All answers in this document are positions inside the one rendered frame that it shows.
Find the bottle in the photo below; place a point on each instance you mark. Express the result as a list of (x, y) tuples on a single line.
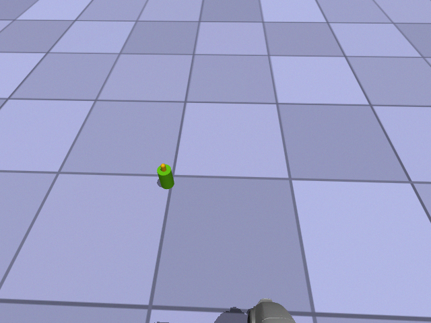
[(165, 175)]

